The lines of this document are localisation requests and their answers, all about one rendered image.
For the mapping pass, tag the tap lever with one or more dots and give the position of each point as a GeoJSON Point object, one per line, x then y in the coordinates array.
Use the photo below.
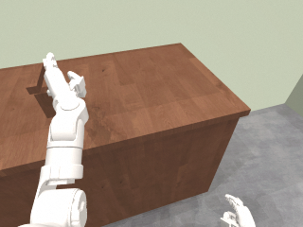
{"type": "Point", "coordinates": [82, 94]}

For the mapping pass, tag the right robot hand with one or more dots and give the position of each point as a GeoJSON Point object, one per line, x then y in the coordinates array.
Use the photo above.
{"type": "Point", "coordinates": [242, 216]}

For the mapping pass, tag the counter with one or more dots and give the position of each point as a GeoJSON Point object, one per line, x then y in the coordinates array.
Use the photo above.
{"type": "Point", "coordinates": [159, 123]}

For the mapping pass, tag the left robot upper arm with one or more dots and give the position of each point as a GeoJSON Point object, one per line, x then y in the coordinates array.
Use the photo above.
{"type": "Point", "coordinates": [59, 208]}

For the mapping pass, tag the left robot hand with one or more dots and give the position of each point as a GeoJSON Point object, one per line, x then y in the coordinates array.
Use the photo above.
{"type": "Point", "coordinates": [55, 79]}

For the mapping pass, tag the robot left forearm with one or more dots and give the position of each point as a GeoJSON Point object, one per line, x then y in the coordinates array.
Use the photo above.
{"type": "Point", "coordinates": [64, 144]}

